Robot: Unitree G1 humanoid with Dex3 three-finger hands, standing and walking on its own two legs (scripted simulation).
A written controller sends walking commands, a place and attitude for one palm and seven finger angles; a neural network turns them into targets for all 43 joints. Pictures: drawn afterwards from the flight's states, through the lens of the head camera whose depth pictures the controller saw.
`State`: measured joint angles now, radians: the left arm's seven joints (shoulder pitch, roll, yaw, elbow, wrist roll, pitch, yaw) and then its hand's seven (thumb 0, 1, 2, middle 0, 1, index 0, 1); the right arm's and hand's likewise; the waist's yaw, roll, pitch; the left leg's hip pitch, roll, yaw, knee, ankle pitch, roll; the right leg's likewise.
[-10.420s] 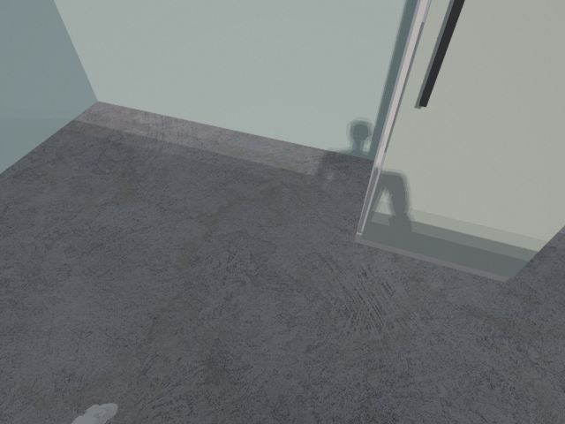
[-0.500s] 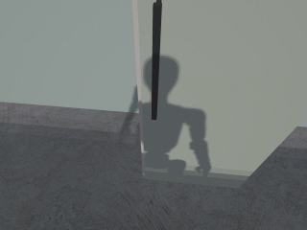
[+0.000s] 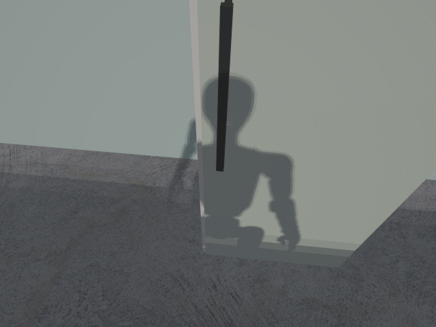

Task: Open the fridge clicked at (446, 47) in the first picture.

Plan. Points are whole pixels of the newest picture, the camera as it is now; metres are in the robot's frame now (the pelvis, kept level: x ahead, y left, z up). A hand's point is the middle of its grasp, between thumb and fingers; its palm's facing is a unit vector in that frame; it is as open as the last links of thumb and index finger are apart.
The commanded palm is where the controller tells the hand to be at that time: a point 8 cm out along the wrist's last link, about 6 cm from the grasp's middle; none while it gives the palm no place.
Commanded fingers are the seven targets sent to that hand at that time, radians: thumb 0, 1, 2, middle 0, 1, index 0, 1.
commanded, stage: look again from close up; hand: left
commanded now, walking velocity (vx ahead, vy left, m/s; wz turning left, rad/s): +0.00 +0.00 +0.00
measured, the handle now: (223, 101) +0.50 +0.03 +0.16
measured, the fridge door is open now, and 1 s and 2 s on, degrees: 0 0 0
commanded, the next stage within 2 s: shuffle to correct the standing spot in 0.52 s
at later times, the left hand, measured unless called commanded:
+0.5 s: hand out of the picture +0.05 +0.23 -0.17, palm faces -0.01 -0.95 -0.30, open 7.4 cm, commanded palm none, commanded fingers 0.00 0.90 0.90 -0.20 -0.30 -0.20 -0.30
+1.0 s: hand out of the picture +0.00 +0.16 -0.19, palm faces -0.01 -0.99 -0.17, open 7.4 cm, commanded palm none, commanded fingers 0.00 0.90 0.90 -0.20 -0.30 -0.20 -0.30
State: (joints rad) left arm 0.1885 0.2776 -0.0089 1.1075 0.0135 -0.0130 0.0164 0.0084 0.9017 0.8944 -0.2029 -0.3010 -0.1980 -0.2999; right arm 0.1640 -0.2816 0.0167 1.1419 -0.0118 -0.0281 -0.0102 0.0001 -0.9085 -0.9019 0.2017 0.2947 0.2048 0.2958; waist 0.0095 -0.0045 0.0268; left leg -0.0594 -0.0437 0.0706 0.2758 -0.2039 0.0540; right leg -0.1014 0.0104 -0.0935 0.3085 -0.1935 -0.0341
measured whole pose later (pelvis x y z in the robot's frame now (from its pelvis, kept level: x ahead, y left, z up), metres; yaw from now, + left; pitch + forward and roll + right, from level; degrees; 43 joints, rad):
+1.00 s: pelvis +0.01 -0.02 -0.01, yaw -1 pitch -1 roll +1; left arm 0.27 0.18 0.00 1.11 0.02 0.05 0.01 0.01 0.90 0.89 -0.20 -0.30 -0.20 -0.30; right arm 0.23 -0.15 0.00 1.17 -0.02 -0.02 -0.05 0.00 -0.91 -0.90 0.20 0.29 0.21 0.30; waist 0.00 -0.04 0.04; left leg -0.09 -0.03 0.09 0.36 -0.26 0.03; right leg -0.18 0.02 -0.07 0.47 -0.28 -0.02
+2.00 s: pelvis +0.01 -0.02 -0.01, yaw +0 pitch -1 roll +0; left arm 0.29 0.20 0.02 1.10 0.03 0.01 0.03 0.01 0.90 0.89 -0.20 -0.30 -0.20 -0.30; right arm 0.24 -0.17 -0.03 1.12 -0.01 -0.01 -0.01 -0.01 -0.93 -0.90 0.20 0.29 0.20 0.30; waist 0.03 -0.04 0.03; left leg -0.22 -0.06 0.07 0.38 -0.16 0.07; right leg -0.16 -0.06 -0.02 0.40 -0.22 0.04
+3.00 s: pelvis +0.06 -0.07 -0.01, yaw -1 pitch +0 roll +1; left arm 0.24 0.20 -0.02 1.06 0.01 -0.02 0.03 0.01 0.90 0.89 -0.20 -0.30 -0.20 -0.30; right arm 0.20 -0.22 0.00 1.08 -0.01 -0.02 -0.02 0.00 -0.91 -0.90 0.20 0.29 0.20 0.30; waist 0.01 -0.02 0.03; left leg -0.18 0.00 0.07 0.46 -0.28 0.01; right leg -0.13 0.00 -0.02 0.47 -0.34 -0.02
